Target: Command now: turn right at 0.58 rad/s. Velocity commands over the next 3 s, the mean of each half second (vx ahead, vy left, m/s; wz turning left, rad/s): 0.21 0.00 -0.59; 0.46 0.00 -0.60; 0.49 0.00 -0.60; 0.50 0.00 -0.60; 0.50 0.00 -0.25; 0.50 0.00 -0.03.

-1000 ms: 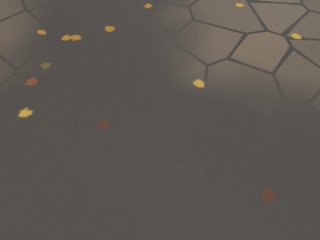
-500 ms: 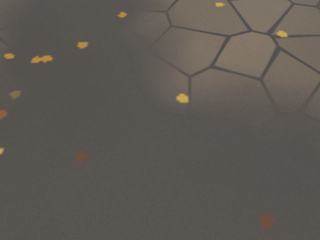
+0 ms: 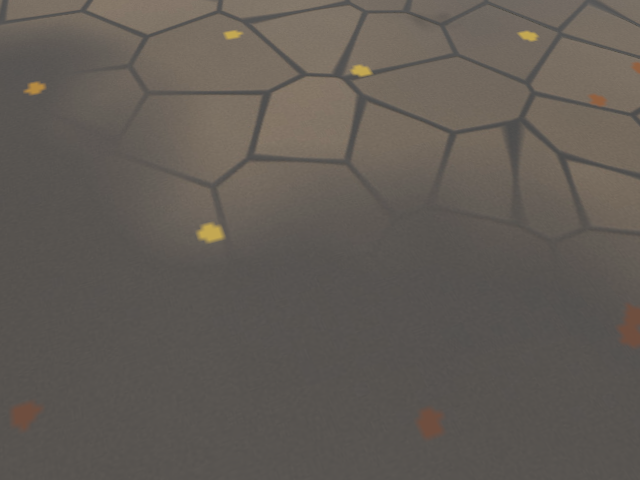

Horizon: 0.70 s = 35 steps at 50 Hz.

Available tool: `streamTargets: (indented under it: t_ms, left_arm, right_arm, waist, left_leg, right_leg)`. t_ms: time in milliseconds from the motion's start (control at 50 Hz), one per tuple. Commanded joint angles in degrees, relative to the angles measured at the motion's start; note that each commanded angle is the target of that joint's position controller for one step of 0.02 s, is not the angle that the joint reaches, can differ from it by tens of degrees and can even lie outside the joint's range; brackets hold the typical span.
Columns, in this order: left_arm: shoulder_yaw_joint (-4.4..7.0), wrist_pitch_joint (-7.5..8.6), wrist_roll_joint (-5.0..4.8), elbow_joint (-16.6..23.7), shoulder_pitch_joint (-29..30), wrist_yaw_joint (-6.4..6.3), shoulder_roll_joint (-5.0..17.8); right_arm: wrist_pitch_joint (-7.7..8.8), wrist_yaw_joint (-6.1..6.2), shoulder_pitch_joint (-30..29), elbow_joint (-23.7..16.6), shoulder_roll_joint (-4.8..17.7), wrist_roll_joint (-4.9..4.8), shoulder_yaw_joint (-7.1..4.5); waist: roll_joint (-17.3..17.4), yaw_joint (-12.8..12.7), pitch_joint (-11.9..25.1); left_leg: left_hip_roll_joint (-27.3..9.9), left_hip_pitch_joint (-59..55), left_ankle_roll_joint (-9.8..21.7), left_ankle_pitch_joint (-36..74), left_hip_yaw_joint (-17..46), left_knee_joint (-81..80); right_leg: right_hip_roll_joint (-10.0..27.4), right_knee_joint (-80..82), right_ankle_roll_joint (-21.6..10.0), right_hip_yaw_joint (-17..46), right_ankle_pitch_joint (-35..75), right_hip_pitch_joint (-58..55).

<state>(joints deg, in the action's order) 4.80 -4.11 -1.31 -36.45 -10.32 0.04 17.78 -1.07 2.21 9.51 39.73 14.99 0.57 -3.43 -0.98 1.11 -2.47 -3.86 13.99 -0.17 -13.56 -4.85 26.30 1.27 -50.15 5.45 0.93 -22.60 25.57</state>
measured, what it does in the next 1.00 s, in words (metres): walks ahead, turning right: right foot, then left foot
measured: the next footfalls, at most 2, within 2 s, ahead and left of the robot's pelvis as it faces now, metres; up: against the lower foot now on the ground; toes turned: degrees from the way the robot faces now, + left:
right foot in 0.10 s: +0.03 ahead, -0.14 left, +0.00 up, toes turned -5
left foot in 0.54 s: +0.24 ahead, +0.06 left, +0.00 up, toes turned -24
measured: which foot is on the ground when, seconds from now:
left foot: down 0.00-0.10, up 0.12-0.52, down 0.54-1.00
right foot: up 0.00-0.08, down 0.10-0.54, up 0.56-1.00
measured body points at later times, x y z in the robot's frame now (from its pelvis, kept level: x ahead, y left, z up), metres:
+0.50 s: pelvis +0.08 -0.03 +0.00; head +0.10 -0.05 +0.45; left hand +0.23 +0.23 -0.10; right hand +0.20 -0.35 -0.08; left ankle +0.20 +0.08 -0.73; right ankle -0.01 -0.13 -0.74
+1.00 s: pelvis +0.29 -0.13 -0.02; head +0.32 -0.16 +0.43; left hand +0.61 -0.08 -0.09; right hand +0.11 -0.37 -0.14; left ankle +0.20 +0.07 -0.74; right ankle +0.35 -0.32 -0.72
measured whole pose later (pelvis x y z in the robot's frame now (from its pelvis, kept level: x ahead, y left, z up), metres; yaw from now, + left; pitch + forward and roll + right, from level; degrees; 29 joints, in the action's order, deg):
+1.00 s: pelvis +0.29 -0.13 -0.02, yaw -36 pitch +2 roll +2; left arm 2.9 1.3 -1.3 -32.9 -4.3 3.4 15.8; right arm 3.6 0.5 21.4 48.4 17.6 -1.1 -4.0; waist -1.3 5.5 -2.8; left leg -1.9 -7.7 -2.7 -23.9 -12.2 15.1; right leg 2.6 -37.4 -3.1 -1.8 -5.0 35.8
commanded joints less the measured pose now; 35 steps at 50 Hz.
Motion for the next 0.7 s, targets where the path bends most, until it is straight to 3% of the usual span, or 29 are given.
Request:
streamTargets:
  t_ms: [20, 60, 80, 100, 120, 140, 160, 180, 200, 240, 280, 360, 460, 500, 520, 540, 560, 580, 600, 620, 640, 700]
  left_arm:
    - [1.12, 0.63, 0.0, 5.84, 2.68, 0.67, 4.67]
    - [1.47, 0.41, -0.01, 5.23, 0.16, 1.12, 4.5]
    - [1.89, 0.42, 0.14, 4.33, -2.18, 1.01, 4.87]
    - [2.86, 0.52, 0.2, 3.94, -4.4, 0.44, 7.53]
    - [4.44, 0.81, 0.38, 4.74, -6.85, -0.64, 14.92]
    - [4.08, 2.25, 1.86, 4.96, -9.07, 0.01, 14.37]
    - [3.43, 3.59, 1.83, 4.08, -9.28, 0.42, 12.09]
    - [2.75, 4.38, 0.84, 3.39, -7.5, 0.24, 9.85]
    - [2.03, 4.58, 0.23, 3.55, -5.56, -0.11, 8.34]
    - [1.24, 4.77, 0.71, 4.07, -3.61, -0.83, 7.49]
    - [1.22, 5.4, 1.27, 3.83, -4.36, -1.31, 7.52]
    - [1.93, 5.96, 0.42, 2.37, -6.37, -1.59, 9.48]
    - [2.14, 5.74, -0.26, 1.26, -8.16, -1.0, 10.13]
    - [1.81, 5.57, -0.21, 1.31, -7.35, -0.83, 9.07]
    - [1.34, 5.47, -0.18, 1.43, -7.01, -0.82, 7.54]
    - [0.55, 5.54, 0.02, 1.6, -6.79, -0.87, 4.94]
    - [-0.89, 5.72, 0.85, 2.24, -7.19, -0.75, 0.34]
    - [-0.84, 6.37, -1.13, 5.88, -8.41, -1.11, 1.07]
    - [0.38, 6.59, -1.53, 4.09, -9.18, -1.28, 6.48]
    - [0.99, 6.37, -0.98, 3.44, -6.63, -1.11, 8.23]
    - [1.0, 6.12, -0.4, 2.44, -6.61, -1.0, 7.44]
    - [0.66, 5.93, -0.31, 2.95, -4.33, 0.0, 4.58]
  right_arm:
    - [0.51, -0.37, 0.25, -2.75, 12.61, -0.85, -3.9]
    - [0.68, -0.57, -1.06, -2.45, 12.71, -1.98, -4.05]
    - [0.87, -0.61, -0.53, -1.84, 11.66, -2.47, -3.84]
    - [1.18, -0.86, 2.63, -0.62, 9.44, -1.77, -3.33]
    - [1.37, -1.33, 2.02, -3.39, 4.58, 1.96, -1.55]
    - [1.92, -1.04, -3.43, -5.28, 7.03, 1.14, -2.17]
    - [2.29, -1.17, -5.88, -5.69, 9.14, -0.52, -2.84]
    - [2.62, -1.39, -6.6, -5.53, 10.09, -1.18, -3.34]
    - [2.85, -1.29, -6.44, -4.63, 10.31, -0.97, -3.66]
    - [3.78, -1.6, -5.35, -4.2, 9.8, -0.39, -3.69]
    - [4.99, -2.07, -5.1, -3.36, 8.67, -0.5, -3.41]
    - [6.2, -2.8, -8.01, -3.4, 6.49, -0.85, -2.37]
    - [7.38, -3.7, -9.32, -4.29, 7.95, -1.99, -2.39]
    - [8.01, -3.69, -6.29, -3.7, 8.64, -2.25, -2.78]
    - [8.26, -3.48, -3.29, -2.84, 8.83, -2.06, -3.08]
    - [8.48, -3.04, 1.63, -1.89, 9.97, -1.65, -3.63]
    - [8.49, -2.49, 9.94, -0.81, 13.03, -0.56, -4.31]
    - [7.92, -3.04, 13.99, 0.98, 18.23, 0.78, -5.38]
    - [7.87, -3.32, 10.25, 0.04, 14.16, -0.22, -4.44]
    - [7.61, -2.98, 8.21, -0.4, 10.61, -0.83, -3.4]
    - [7.42, -2.76, 6.22, -0.93, 8.77, -0.55, -2.69]
    - [7.31, -2.09, 4.53, -0.14, 6.91, -0.02, -1.89]
  waist:
    - [12.61, 1.45, 6.64]
    - [12.0, -0.67, 6.65]
    - [10.6, -1.83, 7.08]
    - [3.95, -1.99, 8.27]
    - [-16.21, -0.78, 9.66]
    - [-13.66, -5.63, 12.23]
    - [-8.81, -6.16, 9.8]
    - [-7.11, -4.94, 6.24]
    - [-6.51, -4.11, 3.7]
    - [-8.34, -2.46, 2.08]
    - [-7.1, -2.38, 2.78]
    - [-7.61, -3.67, 2.09]
    - [-7.41, -4.03, 1.39]
    - [-7.54, -1.94, 1.68]
    - [-7.09, -0.13, 2.44]
    - [-5.92, 2.31, 4.46]
    - [3.38, 4.95, 10.44]
    - [18.72, 3.08, 11.29]
    - [13.94, 2.4, 5.71]
    - [11.14, 2.58, 1.19]
    - [8.15, 1.72, 0.56]
    - [8.77, 0.91, -0.7]
  left_leg:
    - [-13.98, -9.27, 12.13, 24.8, 8.54, -4.85]
    - [-13.8, -8.06, 10.01, 23.89, 6.85, -1.5]
    - [-12.46, -5.58, 7.45, 20.71, 4.7, 2.0]
    - [-9.49, 1.43, 2.84, 12.26, 0.33, 9.87]
    - [-1.68, 20.4, -3.42, -20.69, -4.44, 28.47]
    - [2.94, 28.14, -4.0, -25.9, 4.84, 38.16]
    - [1.33, 30.45, -2.79, -21.17, 7.99, 40.34]
    - [0.02, 31.88, -1.45, -15.32, 8.67, 38.47]
    - [-0.57, 32.06, -1.23, -11.19, 8.69, 36.36]
    - [0.36, 28.49, -1.77, -3.84, 8.21, 32.51]
    - [1.52, 26.27, -2.19, 1.29, 7.67, 26.71]
    - [3.71, 19.54, -3.29, 5.27, 7.79, 12.65]
    - [4.9, 10.91, -2.49, 3.56, 8.84, 4.86]
    - [4.97, 4.81, -1.13, 3.83, 8.59, 1.46]
    - [4.83, -0.69, -0.32, 4.53, 8.1, -0.94]
    - [1.83, -9.06, 1.18, 3.61, 10.06, -2.1]
    - [-8.71, -21.08, 4.73, -3.84, 21.2, -4.35]
    - [-19.39, -26.62, 12.48, -26.05, 47.01, -12.6]
    - [-19.83, -22.37, 12.9, -32.2, 47.77, -14.64]
    - [-17.03, -18.89, 11.0, -26.31, 39.43, -13.99]
    - [-14.16, -16.18, 9.43, -18.2, 32.31, -14.22]
    - [-10.1, -10.74, 8.1, -1.44, 18.64, -16.4]
  right_leg:
    - [-0.68, 8.01, -1.59, -3.87, 0.51, -1.0]
    - [-1.46, 18.0, -4.2, -5.22, 6.57, -6.34]
    - [-2.7, 24.67, -6.11, -5.42, 12.31, -11.79]
    - [-0.21, 28.7, -8.54, 0.39, 22.76, -20.91]
    - [15.74, 27.33, -16.32, 22.29, 42.08, -32.28]
    - [20.9, 30.39, -26.46, 31.04, 29.42, -29.51]
    - [17.97, 33.79, -25.08, 29.37, 10.77, -28.03]
    - [15.08, 35.85, -21.87, 27.32, -3.85, -25.81]
    - [13.48, 37.38, -19.98, 26.23, -8.84, -23.66]
    - [10.53, 39.61, -18.8, 23.81, -7.57, -19.85]
    - [9.18, 39.73, -18.38, 21.46, -1.9, -19.86]
    - [7.47, 38.23, -17.82, 19.28, 2.4, -16.66]
    - [8.12, 35.6, -17.85, 24.94, -1.27, -12.73]
    - [7.15, 33.02, -16.76, 26.57, -1.91, -11.35]
    - [5.27, 30.26, -15.55, 26.15, -1.84, -9.51]
    - [2.77, 24.4, -13.49, 23.96, -2.82, -5.27]
    - [-2.53, 6.78, -10.32, 16.46, -7.92, 1.82]
    - [-6.87, -8.92, -8.52, 10.02, -13.72, 18.18]
    - [-2.03, -16.48, -7.74, 10.53, -9.5, 22.71]
    - [-0.48, -18.54, -7.39, 9.6, -4.24, 24.0]
    - [0.78, -18.7, -6.85, 8.74, 0.04, 22.0]
    - [3.43, -17.02, -5.75, 6.37, 7.7, 18.9]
